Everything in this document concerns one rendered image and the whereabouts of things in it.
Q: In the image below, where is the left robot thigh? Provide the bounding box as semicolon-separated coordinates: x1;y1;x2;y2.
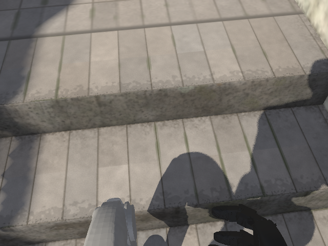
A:
84;200;137;246

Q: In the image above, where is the robot right hand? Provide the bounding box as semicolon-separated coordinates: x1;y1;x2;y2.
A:
208;204;287;246

